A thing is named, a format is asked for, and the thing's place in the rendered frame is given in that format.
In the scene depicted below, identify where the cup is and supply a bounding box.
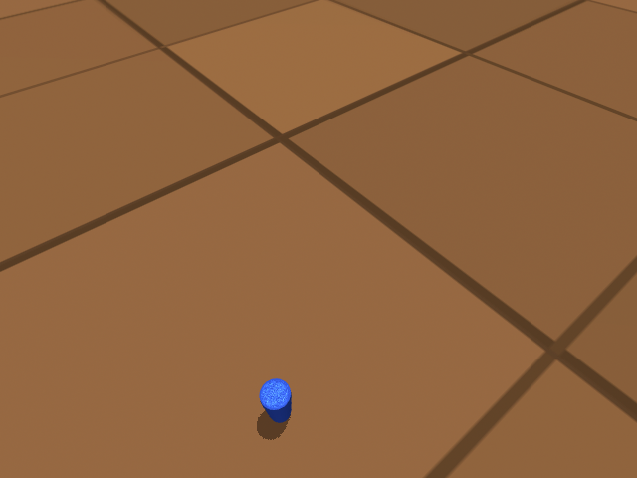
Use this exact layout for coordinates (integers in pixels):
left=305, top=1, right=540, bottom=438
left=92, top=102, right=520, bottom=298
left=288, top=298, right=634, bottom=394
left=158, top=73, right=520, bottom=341
left=260, top=378, right=292, bottom=423

